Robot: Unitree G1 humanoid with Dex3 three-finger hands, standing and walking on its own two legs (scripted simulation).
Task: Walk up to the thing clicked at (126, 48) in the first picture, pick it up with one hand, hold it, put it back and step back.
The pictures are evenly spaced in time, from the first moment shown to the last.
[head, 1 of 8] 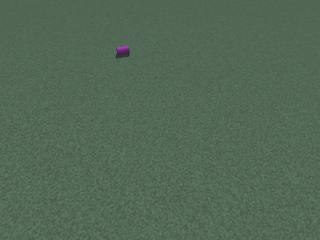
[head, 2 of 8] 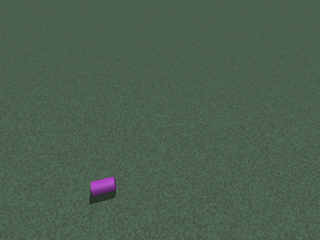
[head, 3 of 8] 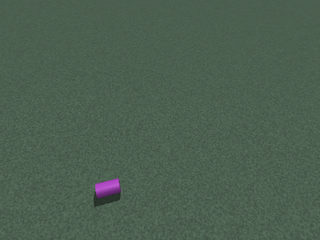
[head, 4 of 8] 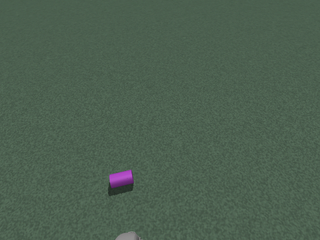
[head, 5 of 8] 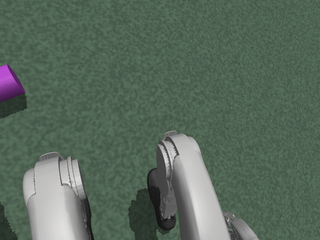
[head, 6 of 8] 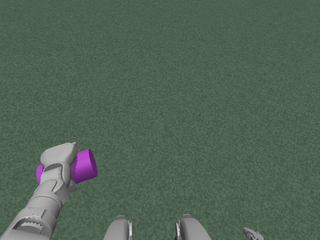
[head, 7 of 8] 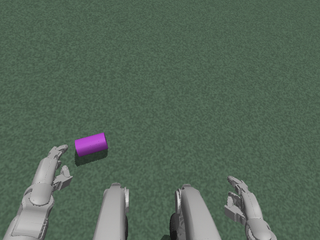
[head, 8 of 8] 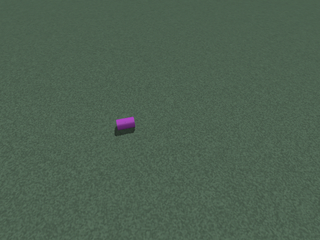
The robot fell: no
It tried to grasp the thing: yes
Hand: left
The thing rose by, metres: 0.67
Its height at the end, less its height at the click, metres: +0.00
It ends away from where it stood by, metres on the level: 0.02
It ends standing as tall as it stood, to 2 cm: yes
